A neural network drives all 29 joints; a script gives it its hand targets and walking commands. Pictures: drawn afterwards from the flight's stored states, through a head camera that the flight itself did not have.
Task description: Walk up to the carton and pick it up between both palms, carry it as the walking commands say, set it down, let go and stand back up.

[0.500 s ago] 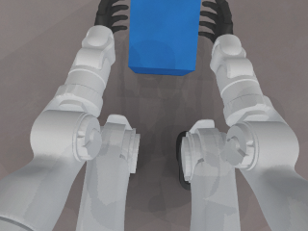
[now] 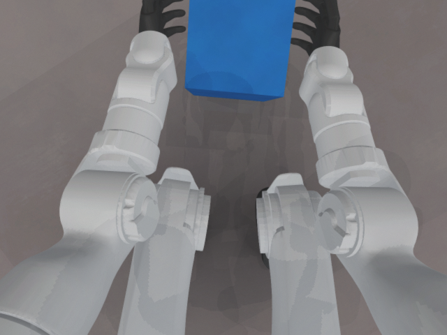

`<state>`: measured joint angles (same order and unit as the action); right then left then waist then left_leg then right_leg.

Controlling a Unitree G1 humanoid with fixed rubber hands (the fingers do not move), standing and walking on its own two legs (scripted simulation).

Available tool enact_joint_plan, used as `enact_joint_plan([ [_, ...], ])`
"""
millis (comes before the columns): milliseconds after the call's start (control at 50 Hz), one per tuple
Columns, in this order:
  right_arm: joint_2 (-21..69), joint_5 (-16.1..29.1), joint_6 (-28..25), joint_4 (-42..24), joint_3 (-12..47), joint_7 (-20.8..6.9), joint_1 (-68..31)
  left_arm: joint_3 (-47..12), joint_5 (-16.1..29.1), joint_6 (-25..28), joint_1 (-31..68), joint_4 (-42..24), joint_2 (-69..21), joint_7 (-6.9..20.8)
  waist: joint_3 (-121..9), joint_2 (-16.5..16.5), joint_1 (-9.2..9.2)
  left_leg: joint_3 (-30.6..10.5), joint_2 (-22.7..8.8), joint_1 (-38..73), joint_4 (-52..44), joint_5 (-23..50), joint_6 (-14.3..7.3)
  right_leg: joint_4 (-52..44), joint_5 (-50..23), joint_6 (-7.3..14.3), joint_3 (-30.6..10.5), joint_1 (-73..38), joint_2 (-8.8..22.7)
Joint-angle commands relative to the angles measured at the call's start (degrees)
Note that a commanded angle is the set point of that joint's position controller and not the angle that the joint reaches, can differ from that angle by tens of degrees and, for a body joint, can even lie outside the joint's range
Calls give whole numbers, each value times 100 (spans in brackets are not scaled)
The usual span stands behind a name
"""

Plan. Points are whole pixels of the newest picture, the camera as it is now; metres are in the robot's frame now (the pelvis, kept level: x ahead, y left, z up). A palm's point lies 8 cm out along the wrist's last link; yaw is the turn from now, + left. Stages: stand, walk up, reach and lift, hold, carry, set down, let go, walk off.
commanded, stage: reach and lift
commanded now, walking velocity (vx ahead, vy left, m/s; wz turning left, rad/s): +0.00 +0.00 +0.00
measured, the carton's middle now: (235, 51) +0.53 +0.01 -0.24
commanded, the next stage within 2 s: none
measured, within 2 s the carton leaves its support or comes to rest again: neither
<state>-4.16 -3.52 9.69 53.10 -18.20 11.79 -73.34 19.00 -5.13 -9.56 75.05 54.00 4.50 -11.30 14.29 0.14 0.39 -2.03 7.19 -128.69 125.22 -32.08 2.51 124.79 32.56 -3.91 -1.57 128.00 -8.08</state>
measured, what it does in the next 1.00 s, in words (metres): rises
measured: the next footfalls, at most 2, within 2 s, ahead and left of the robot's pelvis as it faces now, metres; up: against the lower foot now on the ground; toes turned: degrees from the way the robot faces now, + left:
none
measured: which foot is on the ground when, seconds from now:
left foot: down 0.00-1.00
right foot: down 0.00-1.00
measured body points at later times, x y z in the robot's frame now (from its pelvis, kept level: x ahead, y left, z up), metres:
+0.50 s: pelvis +0.00 +0.00 +0.03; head +0.32 +0.01 +0.35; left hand +0.53 +0.12 -0.08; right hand +0.52 -0.11 -0.09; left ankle +0.12 +0.12 -0.34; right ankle +0.12 -0.12 -0.34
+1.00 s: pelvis +0.00 +0.00 +0.08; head +0.29 +0.00 +0.43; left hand +0.51 +0.13 -0.01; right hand +0.50 -0.11 -0.01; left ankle +0.12 +0.12 -0.34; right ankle +0.12 -0.12 -0.34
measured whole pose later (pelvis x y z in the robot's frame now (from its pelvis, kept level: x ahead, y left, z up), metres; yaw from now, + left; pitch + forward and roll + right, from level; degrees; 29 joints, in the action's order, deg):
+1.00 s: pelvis +0.00 +0.00 +0.08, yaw +0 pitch +39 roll -1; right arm 4.3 -11.3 14.5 44.5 -23.9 15.1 -62.8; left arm 24.0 -12.4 -13.7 63.6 44.8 -3.8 -13.8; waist -0.1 0.1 0.7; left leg -4.4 9.0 -117.8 109.6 -30.5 3.5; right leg 109.3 30.7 -3.8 -3.7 117.4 -9.6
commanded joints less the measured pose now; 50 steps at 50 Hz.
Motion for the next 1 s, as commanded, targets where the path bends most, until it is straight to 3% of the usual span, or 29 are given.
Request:
enact_joint_plan([
  [0, 5618, 403, -127, -852, 2334, -1612, -3899, -2258, 416, 15, 3380, -416, -5798, 1602, -7153, 7, -25, 426, 325, 3653, -1053, 1554, -262, -1053, -1497, 208, 529, -3128, -267],
  [400, 6269, 242, 179, -1105, 2554, -1583, -3402, -2653, 314, -253, 2948, -758, -6488, 1590, -7942, 133, -75, 436, 373, 4188, -1566, 1896, -176, -1528, -1755, 174, 587, -3479, -347],
  [580, 6238, -29, 204, -923, 2321, -1559, -3262, -2237, -40, -284, 2644, -381, -6569, 1591, -7515, 63, -9, 429, 381, 4091, -1942, 1603, -200, -1931, -1463, 208, 547, -3444, -376],
  [720, 6437, -12, 259, -885, 2356, -1489, -3140, -2321, 36, -302, 2560, -549, -6630, 1575, -7663, -76, 12, 454, 384, 4221, -2199, 1470, -171, -2208, -1390, 176, 547, -3850, -380],
  [980, 6704, -134, 295, -831, 2310, -1413, -2817, -2350, -70, -354, 2327, -578, -6835, 1593, -7663, 30, -11, 442, 427, 4485, -2633, 1373, -135, -2649, -1343, 204, 466, -4277, -413],
])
